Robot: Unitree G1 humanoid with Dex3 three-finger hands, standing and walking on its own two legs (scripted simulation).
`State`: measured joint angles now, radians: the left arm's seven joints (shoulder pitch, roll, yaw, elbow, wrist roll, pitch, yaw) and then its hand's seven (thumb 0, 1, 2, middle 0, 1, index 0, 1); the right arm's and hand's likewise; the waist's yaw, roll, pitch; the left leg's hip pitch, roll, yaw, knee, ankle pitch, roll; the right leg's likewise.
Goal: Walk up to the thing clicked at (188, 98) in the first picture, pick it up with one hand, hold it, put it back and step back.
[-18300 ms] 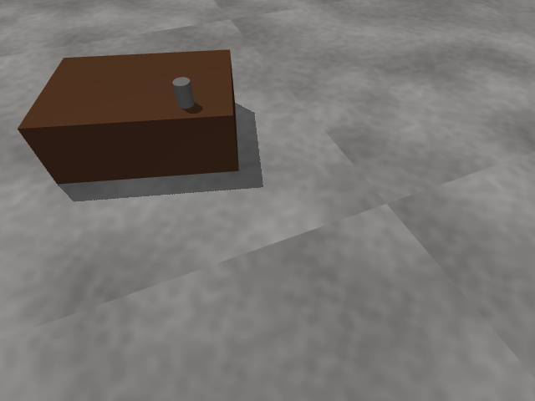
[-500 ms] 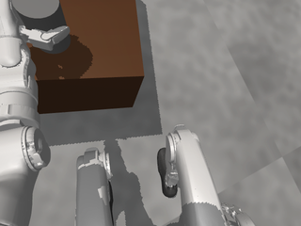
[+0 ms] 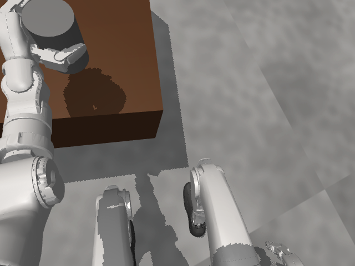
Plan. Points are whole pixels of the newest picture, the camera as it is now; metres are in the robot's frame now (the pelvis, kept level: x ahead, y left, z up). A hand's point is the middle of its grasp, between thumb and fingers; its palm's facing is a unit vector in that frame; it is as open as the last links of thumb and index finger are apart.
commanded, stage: settle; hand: left
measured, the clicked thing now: (60, 39) +0.58 +0.14 -0.01
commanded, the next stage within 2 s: lift in 0.10 s
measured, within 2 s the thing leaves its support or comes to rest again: neither
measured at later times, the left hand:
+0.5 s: hand (56, 35) +0.55 +0.13 +0.04, palm faces +0.06 -1.00 -0.05, open 10.8 cm
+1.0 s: hand (11, 32) +0.47 +0.14 +0.15, palm faces +0.07 -1.00 -0.04, open 10.8 cm
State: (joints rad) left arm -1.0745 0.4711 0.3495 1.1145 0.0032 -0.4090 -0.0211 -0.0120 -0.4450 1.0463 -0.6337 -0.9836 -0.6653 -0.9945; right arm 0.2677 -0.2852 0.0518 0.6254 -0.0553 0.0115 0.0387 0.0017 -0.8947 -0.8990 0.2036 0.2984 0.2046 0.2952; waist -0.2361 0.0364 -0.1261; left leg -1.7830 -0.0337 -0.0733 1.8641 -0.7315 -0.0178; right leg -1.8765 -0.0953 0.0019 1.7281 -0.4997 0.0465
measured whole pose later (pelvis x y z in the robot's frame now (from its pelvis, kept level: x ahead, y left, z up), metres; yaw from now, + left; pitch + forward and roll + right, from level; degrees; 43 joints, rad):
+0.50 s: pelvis +0.00 -0.01 +0.04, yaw +0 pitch +35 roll -2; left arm -0.95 0.40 0.32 1.05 -0.03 -0.43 -0.01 -0.01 -0.45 1.05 -0.63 -0.99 -0.66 -1.00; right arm 0.25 -0.27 0.04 0.66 -0.05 0.01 0.02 0.00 -0.92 -0.91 0.20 0.30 0.20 0.29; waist -0.20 0.04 -0.13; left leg -1.64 -0.02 -0.08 1.74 -0.71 -0.03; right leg -1.74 -0.08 -0.01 1.62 -0.49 0.03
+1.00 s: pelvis +0.02 -0.01 +0.13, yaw +0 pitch +23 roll -2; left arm -0.56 0.25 0.20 0.76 -0.10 -0.40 0.01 -0.01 -0.45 1.05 -0.63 -0.99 -0.66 -1.00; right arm 0.24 -0.24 0.00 0.72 -0.01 -0.02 -0.01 0.01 -0.91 -0.90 0.20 0.30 0.20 0.30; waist -0.11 0.02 -0.13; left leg -1.17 0.01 -0.06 1.39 -0.62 -0.02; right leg -1.26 -0.07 -0.03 1.28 -0.42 0.04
